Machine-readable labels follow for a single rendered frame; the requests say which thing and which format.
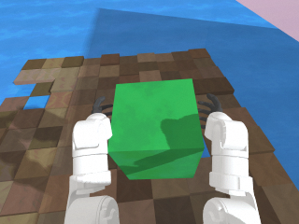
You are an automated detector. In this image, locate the left robot upper arm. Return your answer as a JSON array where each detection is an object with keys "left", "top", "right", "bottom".
[{"left": 64, "top": 195, "right": 120, "bottom": 224}]

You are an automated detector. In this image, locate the carton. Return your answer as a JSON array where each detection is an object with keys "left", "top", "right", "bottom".
[{"left": 107, "top": 78, "right": 205, "bottom": 180}]

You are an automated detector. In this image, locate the left robot hand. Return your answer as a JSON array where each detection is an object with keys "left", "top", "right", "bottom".
[{"left": 91, "top": 96, "right": 113, "bottom": 123}]

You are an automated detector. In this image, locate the right robot forearm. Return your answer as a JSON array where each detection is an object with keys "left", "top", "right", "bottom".
[{"left": 204, "top": 111, "right": 262, "bottom": 224}]

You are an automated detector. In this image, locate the right robot hand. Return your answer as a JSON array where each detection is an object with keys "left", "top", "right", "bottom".
[{"left": 197, "top": 93, "right": 223, "bottom": 129}]

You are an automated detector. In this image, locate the left robot forearm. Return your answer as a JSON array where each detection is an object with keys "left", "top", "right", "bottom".
[{"left": 64, "top": 113, "right": 113, "bottom": 224}]

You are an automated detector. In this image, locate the right robot upper arm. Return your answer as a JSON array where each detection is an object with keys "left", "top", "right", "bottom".
[{"left": 203, "top": 197, "right": 261, "bottom": 224}]

